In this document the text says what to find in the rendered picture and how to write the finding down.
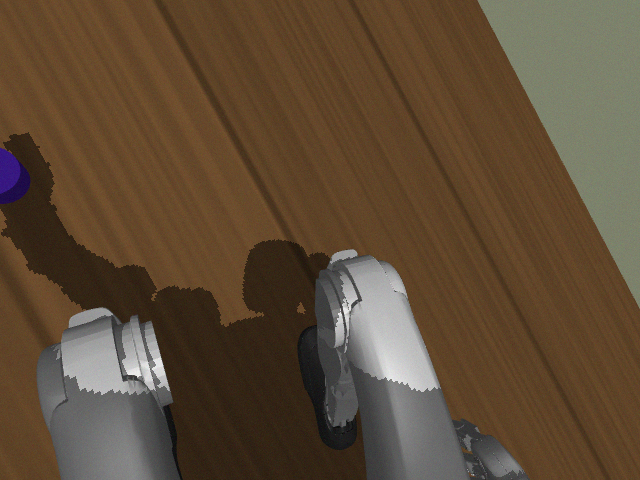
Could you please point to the right robot hand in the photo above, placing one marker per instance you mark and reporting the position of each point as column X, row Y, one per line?
column 489, row 460

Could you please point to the left robot foot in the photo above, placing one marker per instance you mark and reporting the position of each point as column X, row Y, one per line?
column 173, row 435

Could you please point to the right robot foot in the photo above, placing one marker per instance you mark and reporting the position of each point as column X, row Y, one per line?
column 337, row 438

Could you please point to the tin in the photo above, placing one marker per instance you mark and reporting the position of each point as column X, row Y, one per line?
column 14, row 178

